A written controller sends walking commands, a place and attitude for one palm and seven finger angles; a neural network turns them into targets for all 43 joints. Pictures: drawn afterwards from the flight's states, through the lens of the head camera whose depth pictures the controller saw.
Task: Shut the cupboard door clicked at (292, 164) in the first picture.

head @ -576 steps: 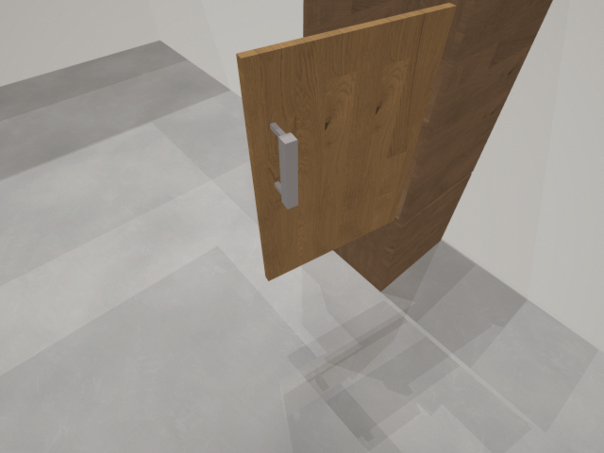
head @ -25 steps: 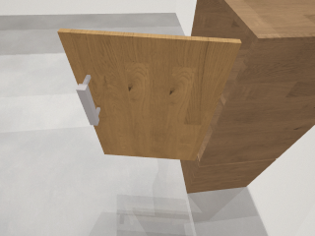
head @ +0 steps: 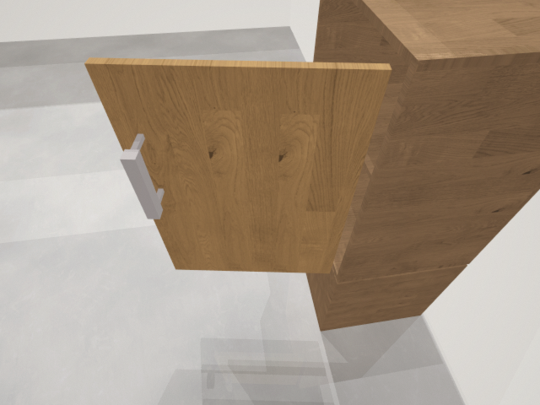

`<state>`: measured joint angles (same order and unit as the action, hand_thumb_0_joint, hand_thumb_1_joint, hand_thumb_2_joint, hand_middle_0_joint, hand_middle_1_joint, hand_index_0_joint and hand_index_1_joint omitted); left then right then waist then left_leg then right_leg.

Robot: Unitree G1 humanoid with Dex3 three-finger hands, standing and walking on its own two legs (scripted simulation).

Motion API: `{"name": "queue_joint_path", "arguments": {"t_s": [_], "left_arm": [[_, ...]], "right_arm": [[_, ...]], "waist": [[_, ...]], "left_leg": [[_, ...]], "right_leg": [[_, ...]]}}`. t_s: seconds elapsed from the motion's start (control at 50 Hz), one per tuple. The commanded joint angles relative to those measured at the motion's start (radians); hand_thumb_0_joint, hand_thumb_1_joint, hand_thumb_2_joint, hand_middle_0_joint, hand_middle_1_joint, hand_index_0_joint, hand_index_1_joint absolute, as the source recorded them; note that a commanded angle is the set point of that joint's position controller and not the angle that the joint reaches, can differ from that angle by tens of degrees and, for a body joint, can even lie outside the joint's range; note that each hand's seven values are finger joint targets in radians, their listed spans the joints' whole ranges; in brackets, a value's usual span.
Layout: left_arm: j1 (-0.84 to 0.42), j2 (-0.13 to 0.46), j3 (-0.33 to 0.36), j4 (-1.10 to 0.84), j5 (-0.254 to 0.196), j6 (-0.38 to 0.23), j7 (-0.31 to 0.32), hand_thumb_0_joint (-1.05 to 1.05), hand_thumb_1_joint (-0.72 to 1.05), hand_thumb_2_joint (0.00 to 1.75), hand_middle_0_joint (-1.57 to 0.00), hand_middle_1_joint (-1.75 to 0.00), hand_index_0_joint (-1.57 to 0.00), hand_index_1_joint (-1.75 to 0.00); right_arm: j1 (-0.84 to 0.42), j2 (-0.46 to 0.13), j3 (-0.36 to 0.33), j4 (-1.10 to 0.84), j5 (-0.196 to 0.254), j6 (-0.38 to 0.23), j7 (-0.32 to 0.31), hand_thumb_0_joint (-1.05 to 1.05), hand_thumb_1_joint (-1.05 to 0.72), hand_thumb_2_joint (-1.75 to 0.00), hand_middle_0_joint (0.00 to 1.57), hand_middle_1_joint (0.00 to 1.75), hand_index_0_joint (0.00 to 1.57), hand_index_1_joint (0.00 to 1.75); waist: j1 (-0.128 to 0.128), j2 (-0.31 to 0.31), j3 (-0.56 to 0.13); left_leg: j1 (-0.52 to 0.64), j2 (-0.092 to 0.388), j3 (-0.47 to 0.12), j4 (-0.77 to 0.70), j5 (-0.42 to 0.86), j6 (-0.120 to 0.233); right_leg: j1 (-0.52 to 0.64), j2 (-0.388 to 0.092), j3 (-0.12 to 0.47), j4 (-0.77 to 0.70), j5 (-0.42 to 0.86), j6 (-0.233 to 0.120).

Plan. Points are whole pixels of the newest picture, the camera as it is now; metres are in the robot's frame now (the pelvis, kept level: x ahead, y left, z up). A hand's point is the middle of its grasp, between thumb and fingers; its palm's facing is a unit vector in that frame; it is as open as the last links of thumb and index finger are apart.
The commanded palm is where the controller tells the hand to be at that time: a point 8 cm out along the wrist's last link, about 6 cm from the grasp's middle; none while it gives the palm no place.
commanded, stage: come to a stop and stand still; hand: left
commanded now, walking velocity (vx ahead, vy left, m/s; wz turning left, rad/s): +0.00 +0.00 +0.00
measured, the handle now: (147, 178) +0.47 +0.24 +0.05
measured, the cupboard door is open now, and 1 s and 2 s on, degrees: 80 80 80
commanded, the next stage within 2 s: look again from close up in 0.52 s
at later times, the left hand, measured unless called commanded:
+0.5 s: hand out of the picture -0.03 +0.14 -0.17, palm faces +0.00 -0.98 -0.19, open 7.4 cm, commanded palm none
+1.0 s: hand out of the picture +0.01 +0.14 -0.17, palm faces +0.02 -0.98 -0.22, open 7.3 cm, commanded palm none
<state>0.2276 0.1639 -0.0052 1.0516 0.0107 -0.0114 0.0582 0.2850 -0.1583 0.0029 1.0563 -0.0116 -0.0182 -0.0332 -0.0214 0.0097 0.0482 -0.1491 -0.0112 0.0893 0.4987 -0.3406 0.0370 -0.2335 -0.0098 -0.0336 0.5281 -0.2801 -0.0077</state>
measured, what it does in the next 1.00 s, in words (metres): stands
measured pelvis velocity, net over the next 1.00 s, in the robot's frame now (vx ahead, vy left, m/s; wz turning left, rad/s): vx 0.00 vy -0.03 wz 0.00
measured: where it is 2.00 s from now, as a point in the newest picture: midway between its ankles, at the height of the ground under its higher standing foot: outside the picture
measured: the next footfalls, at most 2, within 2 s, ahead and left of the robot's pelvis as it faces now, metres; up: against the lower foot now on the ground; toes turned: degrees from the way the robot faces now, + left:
none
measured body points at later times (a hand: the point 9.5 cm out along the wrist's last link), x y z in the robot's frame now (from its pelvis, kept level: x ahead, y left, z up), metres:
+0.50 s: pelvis -0.02 -0.02 +0.00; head +0.00 -0.04 +0.45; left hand -0.03 +0.19 -0.15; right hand -0.06 -0.24 -0.16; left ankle -0.04 +0.09 -0.74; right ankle +0.00 -0.11 -0.74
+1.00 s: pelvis +0.00 -0.03 +0.01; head +0.02 -0.04 +0.45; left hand +0.01 +0.20 -0.15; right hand +0.00 -0.24 -0.16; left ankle -0.04 +0.09 -0.73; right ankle +0.00 -0.11 -0.74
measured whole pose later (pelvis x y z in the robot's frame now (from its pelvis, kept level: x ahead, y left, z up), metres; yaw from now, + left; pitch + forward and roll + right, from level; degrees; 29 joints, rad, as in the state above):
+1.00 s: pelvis +0.00 -0.03 +0.01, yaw +0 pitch -1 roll +1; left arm 0.27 0.15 -0.01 1.12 0.01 -0.02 0.04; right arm 0.27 -0.14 0.02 1.14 -0.01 -0.02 -0.04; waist 0.00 0.01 0.04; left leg -0.09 0.02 0.08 0.41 -0.29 -0.01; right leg -0.19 0.02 -0.05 0.47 -0.26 -0.05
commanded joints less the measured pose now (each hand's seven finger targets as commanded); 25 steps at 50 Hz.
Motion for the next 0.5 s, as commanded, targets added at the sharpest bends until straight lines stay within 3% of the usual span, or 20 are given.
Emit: {"name": "queue_joint_path", "arguments": {"t_s": [0.0, 0.04, 0.06, 0.14, 0.28, 0.48], "left_arm": [[0.067, 0.107, 0.007, -0.039, -0.006, -0.018, -0.01, 0.0, 0.9, 0.9, -0.2, -0.3, -0.2, -0.3], [0.06, 0.102, 0.002, -0.034, -0.004, -0.01, -0.016, 0.0, 0.9, 0.9, -0.2, -0.3, -0.2, -0.3], [0.048, 0.104, 0.0, -0.034, -0.002, -0.009, -0.02, 0.0, 0.9, 0.9, -0.2, -0.3, -0.2, -0.3], [0.067, 0.119, 0.002, -0.034, -0.001, -0.006, -0.025, 0.0, 0.9, 0.9, -0.2, -0.3, -0.2, -0.3], [0.094, 0.116, 0.006, -0.02, -0.003, -0.011, -0.028, 0.0, 0.9, 0.9, -0.2, -0.3, -0.2, -0.3], [0.119, 0.087, 0.002, 0.032, -0.007, -0.024, -0.026, 0.0, 0.9, 0.9, -0.2, -0.3, -0.2, -0.3]], "right_arm": [[0.06, -0.095, -0.013, -0.072, -0.003, -0.016, -0.004, 0.0, -0.9, -0.9, 0.2, 0.3, 0.2, 0.3], [0.05, -0.101, -0.011, -0.077, -0.001, -0.008, 0.001, 0.0, -0.9, -0.9, 0.2, 0.3, 0.2, 0.3], [0.049, -0.096, -0.008, -0.074, -0.003, -0.006, 0.005, 0.0, -0.9, -0.9, 0.2, 0.3, 0.2, 0.3], [0.064, -0.106, -0.004, -0.062, -0.005, 0.001, 0.016, 0.0, -0.9, -0.9, 0.2, 0.3, 0.2, 0.3], [0.092, -0.093, 0.001, -0.021, -0.007, -0.001, 0.017, 0.0, -0.9, -0.9, 0.2, 0.3, 0.2, 0.3], [0.114, -0.065, 0.008, 0.05, 0.0, -0.016, 0.008, 0.0, -0.9, -0.9, 0.2, 0.3, 0.2, 0.3]], "waist": [[0.012, 0.079, -0.061], [0.01, -0.007, 0.034], [0.008, -0.018, 0.079], [0.006, -0.058, 0.12], [0.008, -0.046, 0.065], [0.017, -0.017, 0.023]], "left_leg": [[-0.005, 0.139, -0.117, -0.062, 0.433, 0.005], [-0.064, 0.128, -0.119, -0.112, 0.196, 0.007], [-0.093, 0.121, -0.124, -0.137, 0.13, 0.008], [-0.108, 0.093, -0.11, -0.159, -0.025, 0.004], [-0.071, 0.084, -0.093, -0.153, 0.004, 0.002], [-0.055, 0.099, -0.095, -0.154, 0.131, -0.006]], "right_leg": [[0.041, -0.086, 0.082, -0.027, 0.259, -0.056], [-0.001, -0.087, 0.102, -0.082, 0.144, -0.053], [-0.02, -0.084, 0.11, -0.099, 0.102, -0.055], [-0.088, -0.085, 0.156, -0.179, -0.139, -0.055], [-0.08, -0.091, 0.164, -0.205, -0.155, -0.052], [0.013, -0.098, 0.139, -0.171, 0.077, -0.055]]}}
